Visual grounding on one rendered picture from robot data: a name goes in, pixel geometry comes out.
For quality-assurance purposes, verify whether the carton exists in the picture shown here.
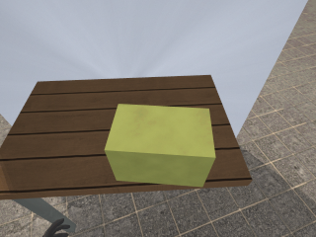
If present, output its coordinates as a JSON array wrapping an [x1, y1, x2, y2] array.
[[105, 104, 216, 188]]

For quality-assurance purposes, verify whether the left robot hand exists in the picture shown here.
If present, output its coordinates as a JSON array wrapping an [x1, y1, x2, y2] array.
[[42, 218, 70, 237]]

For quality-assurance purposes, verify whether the table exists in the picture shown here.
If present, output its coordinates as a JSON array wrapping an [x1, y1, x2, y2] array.
[[0, 75, 253, 233]]

